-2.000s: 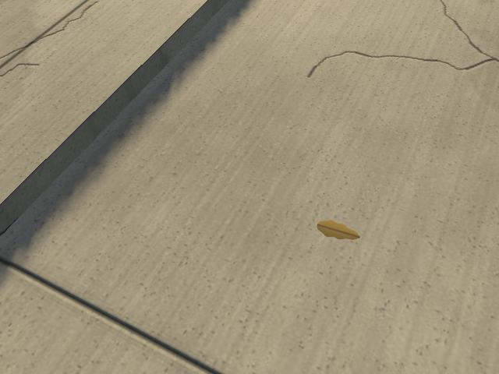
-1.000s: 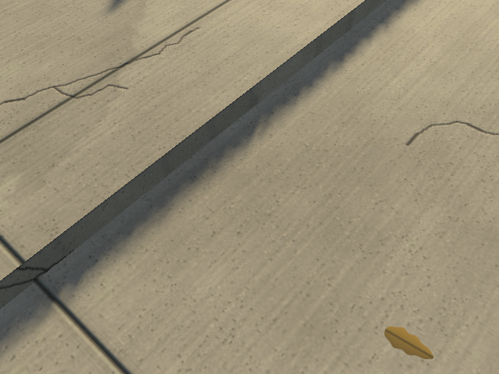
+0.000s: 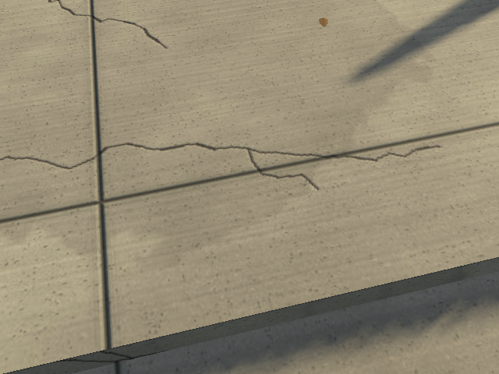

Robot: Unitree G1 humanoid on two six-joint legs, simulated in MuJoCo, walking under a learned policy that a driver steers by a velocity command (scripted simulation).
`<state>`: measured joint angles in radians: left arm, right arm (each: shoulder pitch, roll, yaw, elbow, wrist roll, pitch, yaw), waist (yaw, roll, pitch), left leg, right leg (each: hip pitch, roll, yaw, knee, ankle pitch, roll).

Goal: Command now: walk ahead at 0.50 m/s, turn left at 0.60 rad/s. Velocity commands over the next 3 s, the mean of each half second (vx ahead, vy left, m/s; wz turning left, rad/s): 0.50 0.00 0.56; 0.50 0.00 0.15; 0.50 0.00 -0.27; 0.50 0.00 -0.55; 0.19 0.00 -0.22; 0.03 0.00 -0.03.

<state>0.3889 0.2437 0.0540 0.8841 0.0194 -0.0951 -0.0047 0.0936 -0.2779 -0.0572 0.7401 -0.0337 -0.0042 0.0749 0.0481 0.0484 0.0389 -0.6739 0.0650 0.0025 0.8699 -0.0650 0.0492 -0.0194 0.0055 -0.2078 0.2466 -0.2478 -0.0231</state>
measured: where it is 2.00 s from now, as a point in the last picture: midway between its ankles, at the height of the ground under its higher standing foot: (204, 148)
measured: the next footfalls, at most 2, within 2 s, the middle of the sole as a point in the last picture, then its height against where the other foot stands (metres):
left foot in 0.16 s outside the picture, level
right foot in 0.58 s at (291, 364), level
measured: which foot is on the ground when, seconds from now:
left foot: up 0.00-0.14, down 0.16-0.76, up 0.78-1.00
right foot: down 0.00-0.18, up 0.20-0.56, down 0.58-1.00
